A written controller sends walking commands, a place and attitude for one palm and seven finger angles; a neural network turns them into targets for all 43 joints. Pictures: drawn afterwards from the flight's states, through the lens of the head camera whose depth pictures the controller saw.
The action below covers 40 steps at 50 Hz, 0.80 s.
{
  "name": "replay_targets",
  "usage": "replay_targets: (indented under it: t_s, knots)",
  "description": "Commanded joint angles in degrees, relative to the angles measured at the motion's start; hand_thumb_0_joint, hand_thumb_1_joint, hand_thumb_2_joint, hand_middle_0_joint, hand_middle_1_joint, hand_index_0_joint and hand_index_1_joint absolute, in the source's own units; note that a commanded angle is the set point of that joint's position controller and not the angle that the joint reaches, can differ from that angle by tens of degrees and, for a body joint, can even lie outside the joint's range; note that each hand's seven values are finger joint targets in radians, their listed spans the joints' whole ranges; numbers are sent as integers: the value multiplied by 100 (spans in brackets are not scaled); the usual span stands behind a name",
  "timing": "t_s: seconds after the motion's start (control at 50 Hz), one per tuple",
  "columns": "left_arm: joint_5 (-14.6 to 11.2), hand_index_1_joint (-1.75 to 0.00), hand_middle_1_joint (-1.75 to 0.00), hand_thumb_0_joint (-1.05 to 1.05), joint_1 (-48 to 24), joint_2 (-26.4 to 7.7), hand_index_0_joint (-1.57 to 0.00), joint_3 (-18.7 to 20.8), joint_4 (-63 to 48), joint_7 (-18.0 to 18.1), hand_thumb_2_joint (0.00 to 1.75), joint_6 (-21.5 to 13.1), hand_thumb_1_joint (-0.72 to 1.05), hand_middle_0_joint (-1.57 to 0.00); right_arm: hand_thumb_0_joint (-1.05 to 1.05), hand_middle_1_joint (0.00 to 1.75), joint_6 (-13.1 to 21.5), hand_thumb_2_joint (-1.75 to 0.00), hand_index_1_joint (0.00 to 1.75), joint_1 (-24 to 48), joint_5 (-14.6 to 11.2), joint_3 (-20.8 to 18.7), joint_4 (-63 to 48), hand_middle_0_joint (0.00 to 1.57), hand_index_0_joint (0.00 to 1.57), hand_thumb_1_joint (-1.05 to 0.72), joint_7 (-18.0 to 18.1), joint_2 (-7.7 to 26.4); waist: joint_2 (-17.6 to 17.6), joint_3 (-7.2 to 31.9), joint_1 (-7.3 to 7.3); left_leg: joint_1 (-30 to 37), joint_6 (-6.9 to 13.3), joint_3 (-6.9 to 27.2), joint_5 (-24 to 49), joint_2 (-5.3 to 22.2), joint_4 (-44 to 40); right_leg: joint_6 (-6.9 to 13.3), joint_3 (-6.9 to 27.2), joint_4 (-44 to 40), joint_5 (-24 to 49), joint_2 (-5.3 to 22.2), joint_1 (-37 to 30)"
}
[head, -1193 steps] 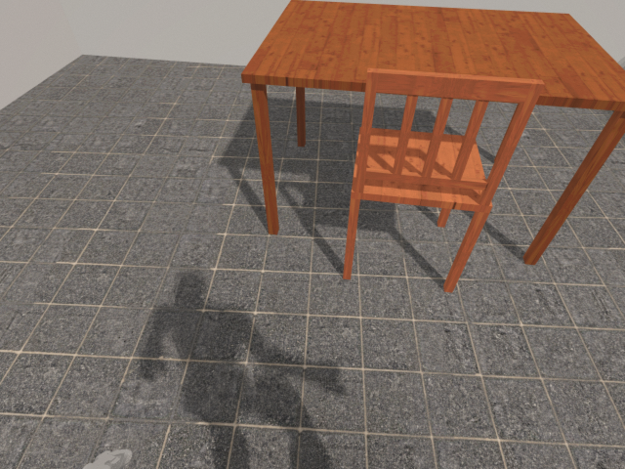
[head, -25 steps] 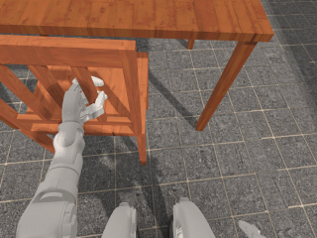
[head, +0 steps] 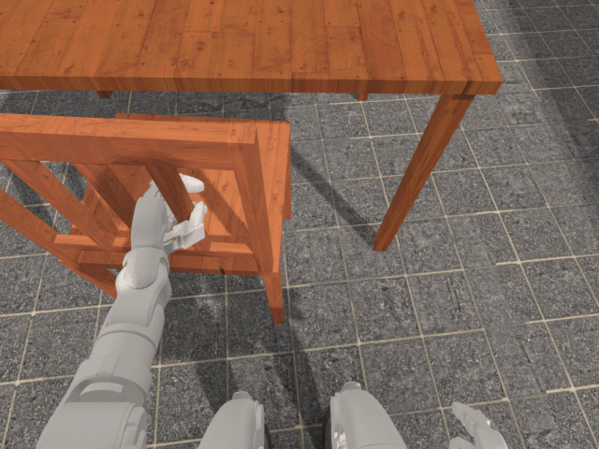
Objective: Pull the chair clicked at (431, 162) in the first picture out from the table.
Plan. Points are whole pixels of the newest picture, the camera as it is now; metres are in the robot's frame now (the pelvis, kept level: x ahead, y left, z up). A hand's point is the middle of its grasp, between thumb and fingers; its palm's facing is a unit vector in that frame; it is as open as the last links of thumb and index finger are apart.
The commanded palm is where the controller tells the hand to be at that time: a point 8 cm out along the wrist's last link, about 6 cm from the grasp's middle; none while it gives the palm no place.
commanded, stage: step backward, pulling the chair out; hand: left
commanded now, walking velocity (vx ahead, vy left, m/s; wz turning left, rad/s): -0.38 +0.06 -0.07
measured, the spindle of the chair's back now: (126, 208) +0.45 +0.25 -0.02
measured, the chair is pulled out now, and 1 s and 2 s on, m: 0.04 0.16 0.20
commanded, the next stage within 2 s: none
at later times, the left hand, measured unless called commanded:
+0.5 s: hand (206, 259) +0.36 +0.12 +0.00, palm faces -0.07 -0.99 -0.13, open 5.4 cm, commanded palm +0.35 +0.17 +0.00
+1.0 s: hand (224, 298) +0.30 +0.09 +0.00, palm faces -0.06 -0.98 -0.16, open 5.6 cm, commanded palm +0.30 +0.14 +0.01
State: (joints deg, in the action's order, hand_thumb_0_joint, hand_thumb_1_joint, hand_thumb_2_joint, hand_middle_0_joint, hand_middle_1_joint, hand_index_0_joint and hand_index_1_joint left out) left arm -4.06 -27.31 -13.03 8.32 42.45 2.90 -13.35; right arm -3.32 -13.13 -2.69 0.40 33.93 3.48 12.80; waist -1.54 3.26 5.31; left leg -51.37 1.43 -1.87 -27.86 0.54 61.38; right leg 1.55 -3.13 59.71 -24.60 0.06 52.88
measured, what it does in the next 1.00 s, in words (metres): rises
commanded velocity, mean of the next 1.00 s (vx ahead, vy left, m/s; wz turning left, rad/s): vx -0.38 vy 0.02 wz -0.02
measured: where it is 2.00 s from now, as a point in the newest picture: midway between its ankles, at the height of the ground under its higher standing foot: outside the picture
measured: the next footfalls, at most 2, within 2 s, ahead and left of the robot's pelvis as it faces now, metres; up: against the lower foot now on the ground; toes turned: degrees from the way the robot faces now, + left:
left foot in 1.56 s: -0.09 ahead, +0.13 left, +0.00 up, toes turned -1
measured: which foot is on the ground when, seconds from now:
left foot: down 0.00-1.00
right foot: down 0.00-1.00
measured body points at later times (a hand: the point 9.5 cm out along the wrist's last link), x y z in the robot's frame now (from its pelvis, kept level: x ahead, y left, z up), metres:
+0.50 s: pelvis -0.02 +0.02 +0.05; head +0.06 +0.02 +0.50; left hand +0.36 +0.17 +0.01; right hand +0.03 -0.25 -0.07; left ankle +0.02 +0.10 -0.66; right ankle +0.04 -0.10 -0.66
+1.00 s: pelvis -0.06 +0.01 +0.06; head +0.01 -0.01 +0.50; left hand +0.30 +0.14 +0.01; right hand +0.00 -0.29 -0.07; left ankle +0.02 +0.10 -0.66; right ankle +0.04 -0.10 -0.66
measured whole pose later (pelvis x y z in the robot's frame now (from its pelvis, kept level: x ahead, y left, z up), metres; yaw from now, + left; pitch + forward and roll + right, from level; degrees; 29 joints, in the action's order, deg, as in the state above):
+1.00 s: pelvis -0.06 +0.01 +0.06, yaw -1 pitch +6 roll +0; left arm -4.9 -29.8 -7.8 -1.7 60.5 7.5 -10.8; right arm -4.0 -11.5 -5.5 -1.2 42.5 8.4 17.7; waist -1.6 -4.2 5.3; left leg -30.9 1.6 -3.2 -10.2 0.2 36.0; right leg 0.8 -1.8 32.8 -6.7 -0.5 31.9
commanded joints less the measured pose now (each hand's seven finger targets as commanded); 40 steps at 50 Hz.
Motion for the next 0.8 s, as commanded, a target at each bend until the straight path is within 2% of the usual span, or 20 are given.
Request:
replay_targets:
  t_s: [0.0, 0.02, 0.06, 0.08, 0.14, 0.2, 0.24, 0.34, 0.42, 0.46, 0.48, 0.5, 0.52, 0.58, 0.6, 0.64, 0.66, 0.7, 0.72, 0.78]
  knots:
    - [407, -145, -145, 0, -1480, -1083, -50, -229, -277, 417, 90, 390, 90, -50, 0, 30, -240, -90, 30, -681, -61, -230, -452, 20, 20, -90, 286, 970, 371, 2392, 64, 1637, 42, 356, 1723, 204, -1520, -181, 634, -1601, 2798, 405, -2598]
    - [422, -145, -145, 0, -1744, -1205, -50, -161, -260, 478, 90, 344, 90, -50, 0, 30, -273, -90, 30, -701, -41, -246, -426, 20, 20, -90, 321, 1006, 293, 2471, 70, 1775, 16, 350, 1969, 213, -1619, -194, 633, -1691, 3132, 435, -2721]
    - [400, -145, -145, 0, -1948, -1120, -50, -254, 0, 526, 90, 260, 90, -50, 0, 30, -329, -90, 30, -706, -33, -242, -331, 20, 20, -90, 345, 1006, -152, 2422, 66, 2197, -22, 349, 2625, 304, -1792, -236, 627, -1865, 3591, 455, -2753]
    - [395, -145, -145, 0, -1962, -1052, -50, -314, 126, 534, 90, 232, 90, -50, 0, 30, -356, -90, 30, -704, -23, -241, -280, 20, 20, -90, 346, 993, -435, 2407, 60, 2437, -30, 352, 2981, 357, -1853, -247, 615, -1960, 3658, 433, -2714]
    - [400, -145, -145, 0, -2019, -945, -50, -420, 274, 529, 90, 163, 90, -50, 0, 30, -416, -90, 30, -726, -11, -282, -171, 20, 20, -90, 359, 984, -935, 2582, 6, 3082, -81, 423, 4074, 488, -1938, -222, 570, -2156, 3843, 346, -2734]
    - [323, -145, -145, 0, -1904, -773, -50, -564, 262, 456, 90, 120, 90, -50, 0, 30, -453, -90, 30, -619, -15, -304, -168, 20, 20, -90, 357, 966, -1113, 2624, -54, 3427, -112, 524, 4462, 615, -2109, -193, 513, -2323, 3463, 233, -2693]
    - [282, -145, -145, 0, -1677, -698, -50, -590, 330, 412, 90, 106, 90, -50, 0, 30, -470, -90, 30, -542, -7, -330, -146, 20, 20, -90, 369, 976, -982, 2616, -72, 3566, -105, 598, 4632, 707, -2242, -200, 457, -2390, 3239, 126, -2700]
    - [196, -145, -145, 0, -1236, -643, -50, -612, 204, 320, 90, 61, 90, -50, 0, 30, -475, -90, 30, -297, 0, -358, -201, 20, 20, -90, 394, 993, -846, 2496, -154, 3662, -76, 709, 4262, 875, -2680, -192, 398, -2452, 2445, -30, -2729]
    - [141, -145, -145, 0, -1605, -690, -50, -644, 139, 304, 90, -27, 90, -50, 0, 30, -430, -90, 30, -125, 6, -355, -149, 20, 20, -90, 442, 1002, -889, 2131, -124, 3429, 22, 774, 3506, 1007, -2999, -188, 399, -2381, 1656, -66, -2640]
    - [111, -145, -145, 0, -1753, -645, -50, -680, 274, 305, 90, -69, 90, -50, 0, 30, -392, -90, 30, -79, 4, -330, -61, 20, 20, -90, 459, 990, -776, 1874, -105, 3273, 77, 804, 3085, 1070, -3112, -199, 414, -2320, 1287, -61, -2583]
    - [106, -145, -145, 0, -1822, -616, -50, -694, 341, 308, 90, -86, 90, -50, 0, 30, -355, -90, 30, -66, 10, -328, -13, 20, 20, -90, 471, 976, -665, 1833, -100, 3196, 97, 791, 2850, 1076, -3141, -207, 414, -2315, 1231, -49, -2624]
    - [108, -145, -145, 0, -1901, -616, -50, -711, 413, 308, 90, -101, 90, -50, 0, 30, -316, -90, 30, -50, 1, -322, 33, 20, 20, -90, 483, 984, -710, 1760, -117, 3107, 102, 778, 2677, 1069, -3157, -191, 446, -2329, 1216, -31, -2653]
    - [89, -145, -145, 0, -2028, -723, -50, -640, 382, 326, 90, -128, 90, -50, 0, 30, -276, -90, 30, -51, -10, -336, 58, 20, 20, -90, 507, 1008, -595, 1753, -112, 3071, 118, 759, 2565, 1046, -3142, -197, 464, -2350, 1270, -13, -2685]
    - [90, -145, -145, 0, -2119, -605, -50, -718, 624, 340, 90, -170, 90, -50, 0, 30, -161, -90, 30, -55, -50, -304, 204, 20, 20, -90, 531, 958, -344, 1735, -127, 2944, 94, 681, 2185, 958, -3056, -201, 517, -2385, 1355, 71, -2758]
    - [94, -145, -145, 0, -2108, -619, -50, -708, 690, 355, 90, -183, 90, -50, 0, 30, -117, -90, 30, -58, -53, -305, 254, 20, 20, -90, 536, 938, -206, 1764, -123, 2953, 85, 614, 2062, 914, -3005, -207, 569, -2451, 1422, 122, -2787]
    - [96, -145, -145, 0, -2213, -716, -50, -675, 710, 398, 90, -220, 90, -50, 0, 30, -39, -90, 30, -65, -75, -298, 306, 20, 20, -90, 543, 942, -242, 1775, -143, 2855, 60, 556, 1792, 812, -2927, -205, 655, -2515, 1391, 228, -2793]
    - [100, -145, -145, 0, -2185, -682, -50, -697, 810, 421, 90, -217, 90, -50, 0, 30, -6, -90, 30, -62, -100, -287, 345, 20, 20, -90, 539, 920, -50, 1771, -139, 2846, 40, 497, 1582, 735, -2856, -201, 730, -2631, 1307, 284, -2798]
    - [100, -145, -145, 0, -2243, -734, -50, -713, 796, 468, 90, -254, 90, -50, 0, 30, 55, -90, 30, -81, -126, -267, 366, 20, 20, -90, 531, 868, 307, 1769, -114, 2895, -25, 305, 1106, 464, -2600, -178, 1008, -3067, 1080, 555, -2744]
    - [111, -145, -145, 0, -2306, -897, -50, -635, 786, 505, 90, -272, 90, -50, 0, 30, 89, -90, 30, -124, -139, -303, 365, 20, 20, -90, 534, 926, 365, 1763, -103, 2938, -66, 234, 902, 322, -2461, -129, 1208, -3284, 967, 713, -2714]
    - [157, -145, -145, 0, -2276, -895, -50, -694, 843, 580, 90, -226, 90, -50, 0, 30, 99, -90, 30, -133, -197, -296, 389, 20, 20, -90, 470, 886, 598, 1801, -93, 3011, -146, 55, 558, 17, -2186, -84, 1681, -3870, 911, 1221, -2978]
